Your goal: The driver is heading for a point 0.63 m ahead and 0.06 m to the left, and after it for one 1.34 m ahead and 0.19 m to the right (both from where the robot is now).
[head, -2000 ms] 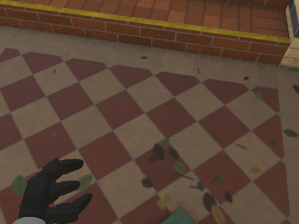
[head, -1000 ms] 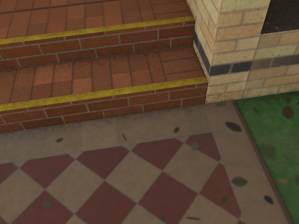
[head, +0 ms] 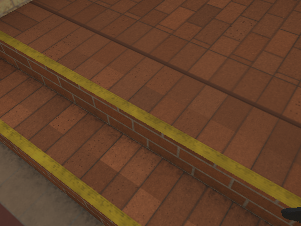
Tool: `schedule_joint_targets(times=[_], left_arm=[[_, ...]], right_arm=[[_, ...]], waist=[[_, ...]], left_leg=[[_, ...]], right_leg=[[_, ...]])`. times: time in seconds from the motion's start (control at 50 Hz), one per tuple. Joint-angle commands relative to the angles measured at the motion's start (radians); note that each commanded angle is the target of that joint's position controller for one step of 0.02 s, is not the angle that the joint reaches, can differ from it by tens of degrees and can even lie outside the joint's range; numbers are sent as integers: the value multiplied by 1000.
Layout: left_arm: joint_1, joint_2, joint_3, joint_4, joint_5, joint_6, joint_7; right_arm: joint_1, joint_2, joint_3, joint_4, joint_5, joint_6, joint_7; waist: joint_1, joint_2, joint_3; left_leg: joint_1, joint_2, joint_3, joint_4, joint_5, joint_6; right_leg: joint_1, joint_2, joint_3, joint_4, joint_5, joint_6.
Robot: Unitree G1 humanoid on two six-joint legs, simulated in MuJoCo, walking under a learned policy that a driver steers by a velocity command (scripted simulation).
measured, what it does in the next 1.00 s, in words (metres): climbs: left foot, then right foot 0.18 m higher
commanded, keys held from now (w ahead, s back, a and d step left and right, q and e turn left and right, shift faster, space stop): w+q+shift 0.30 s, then w+e+shift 0.18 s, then e+shift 0.52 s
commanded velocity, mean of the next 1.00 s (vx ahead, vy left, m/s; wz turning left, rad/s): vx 0.69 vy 0.00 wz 0.04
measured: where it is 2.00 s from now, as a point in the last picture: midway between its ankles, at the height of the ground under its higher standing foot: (155, 93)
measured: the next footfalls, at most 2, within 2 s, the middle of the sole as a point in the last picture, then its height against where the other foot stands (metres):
left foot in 0.20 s outside the picture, level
right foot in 0.50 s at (162, 179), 0.18 m higher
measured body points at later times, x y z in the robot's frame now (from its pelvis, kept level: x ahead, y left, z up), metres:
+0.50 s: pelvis +0.42 +0.05 +0.04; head +0.43 +0.04 +0.49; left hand +0.56 +0.29 -0.01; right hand +0.53 -0.20 -0.11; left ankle +0.21 +0.06 -0.69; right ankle +0.57 +0.01 -0.56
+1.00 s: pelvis +0.75 +0.13 +0.20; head +0.75 +0.13 +0.65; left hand +0.68 +0.37 +0.07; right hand +1.05 -0.02 +0.20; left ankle +0.91 +0.24 -0.39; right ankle +0.58 +0.01 -0.51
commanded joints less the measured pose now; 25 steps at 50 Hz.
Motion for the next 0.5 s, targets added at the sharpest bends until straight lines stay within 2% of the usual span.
schedule_joint_targets(times=[0.02, 0.04, 0.06, 0.08, 0.1, 0.12, 0.14, 0.16, 0.18, 0.2, 0.22, 0.24, 0.26, 0.28, 0.3, 0.32, 0.34, 0.36, 0.38, 0.4, 0.42, 0.44, 0.46, 0.48, 0.5], left_arm=[[-88, 70, -1, -68, -3, -29, -12], [-54, 81, 0, -57, 1, -25, -11], [-57, 74, -6, -51, 6, -26, -5], [-58, 103, -3, -62, -2, -28, 6], [-88, 120, -1, -71, -3, -25, 13], [-73, 156, 10, -78, -6, 0, 11], [-36, 151, 8, -85, -6, 18, 12], [-12, 153, 9, -96, -13, 40, 11], [-110, 177, 15, -134, -36, 51, 9], [-293, 131, 28, -176, -40, 59, -8], [-235, -33, -17, -283, -21, 39, 0], [-309, -11, -19, -347, -27, 12, 28], [-355, -45, -44, -389, -48, 2, 44], [-421, -78, -63, -433, -26, -1, 46], [-500, -144, -86, -464, 14, 20, 50], [-473, -196, -116, -467, 28, 45, 50], [-457, -175, -120, -480, 16, 60, 58], [-456, -154, -126, -486, -18, 81, 68], [-502, -136, -124, -489, -51, 113, 66], [-452, -136, -129, -482, -62, 124, 58], [-232, -136, -121, -392, -28, 123, 43], [-111, -101, -98, -329, -23, 119, 49], [-15, -64, -79, -296, -47, 116, 61], [91, 3, -51, -261, -55, 112, 60], [158, 79, -23, -223, -53, 101, 47]], right_arm=[[-83, 49, 42, -123, -5, 5, 22], [-96, 61, 49, -129, -3, 13, 23], [-81, 76, 57, -130, -4, 23, 11], [-78, 58, 55, -144, -1, 37, 4], [-38, 39, 46, -137, -5, 46, -5], [-44, 9, 38, -147, 2, 46, -14], [-20, -23, 23, -137, -5, 40, -12], [61, -30, 8, -114, -4, 30, -10], [293, -58, -25, -43, 3, 13, -8], [418, -121, -69, 40, 62, 7, -30], [366, -246, -83, 25, 14, 3, -29], [468, -294, -113, 8, -3, 10, -39], [497, -272, -114, 43, -20, 14, -60], [501, -197, -88, 82, -30, 12, -75], [501, -133, -72, 128, -20, -13, -74], [459, -94, -51, 165, 6, -34, -67], [318, -20, -17, 146, 14, -54, -54], [148, -35, -2, 108, 11, -75, -31], [135, -4, 13, 121, 29, -102, -32], [120, 0, 20, 139, 50, -118, -46], [62, -88, -1, 110, 86, -127, -44], [153, -214, -40, 121, 105, -139, -32], [166, -262, -61, 150, 119, -142, -38], [132, -260, -73, 155, 109, -130, -46], [93, -225, -82, 128, 82, -110, -47]], waist=[[-68, -122, 50], [-61, -136, 39], [-83, -152, 7], [-107, -158, -12], [-155, -189, -46], [-155, -184, -53], [-154, -128, -81], [-163, -128, -142], [-285, -122, -161], [-355, 138, -45], [-139, 130, -49], [-232, -39, -304], [-207, -55, -297], [-163, -29, -204], [-127, -33, -89], [-28, -35, 19], [83, -68, 104], [152, -85, 196], [119, -70, 238], [142, -74, 246], [211, -122, 21], [204, -73, -157], [257, 88, -282], [313, 139, -348], [359, 36, -286]], left_leg=[[-33, 31, 16, -138, 63, -4], [-10, 17, 71, -156, 53, 6], [92, -16, 134, -165, 22, 29], [160, -44, 178, -205, 25, 51], [225, -44, 163, -216, 39, 88], [233, -70, 186, -282, -91, 99], [322, -124, 211, -349, -106, 106], [521, -167, 224, -464, -93, 106], [882, -137, 127, -735, 192, 129], [1070, -55, 15, -977, 466, 204], [1225, 128, -270, -606, 1201, 243], [1420, 260, -421, -651, 1273, 372], [1366, 306, -552, -780, 823, 386], [1256, 311, -623, -875, 362, 366], [1084, 294, -599, -881, 212, 297], [886, 297, -450, -894, 130, 214], [548, 251, -295, -1009, 43, 135], [169, 196, -174, -1171, -29, 92], [-56, 129, -94, -1303, 186, 110], [-170, 77, -19, -1343, 378, 100], [-120, 33, 69, -1262, 847, 101], [100, 70, 53, -1138, 1263, 108], [412, 141, 50, -952, 1738, 114], [610, 185, 22, -727, 1874, 92], [675, 128, 1, -362, 1672, 75]], right_leg=[[-6, -242, 24, -94, 814, -49], [28, -229, -17, -78, 888, -34], [24, -206, -86, -27, 1116, -3], [34, -206, -93, 15, 1333, 11], [58, -249, -83, 71, 1521, 18], [104, -248, -71, 169, 1560, 3], [124, -245, -57, 325, 1617, -9], [55, -247, -42, 534, 1615, -17], [-196, -217, -37, 846, 1362, -15], [-583, 30, -85, 1372, 102, -16], [-998, 17, 32, 1796, -169, -20], [-1123, 13, 121, 1977, -158, -11], [-1268, 15, 149, 2116, -190, -20], [-1444, 7, 202, 2286, -311, -49], [-1551, 2, 272, 2494, -421, -95], [-1597, -33, 269, 2419, -439, -118], [-1415, -62, 280, 2142, -396, -118], [-1157, -59, 172, 1818, -317, -93], [-935, -6, 41, 1705, -242, -75], [-663, -37, 35, 1451, -144, -79], [-252, 22, 33, 1289, 52, -97], [-64, 81, -1, 1166, 53, -90], [-63, 98, -21, 1088, 25, -88], [-78, 114, -8, 986, -74, -91], [-104, 200, 64, 670, -142, -112]])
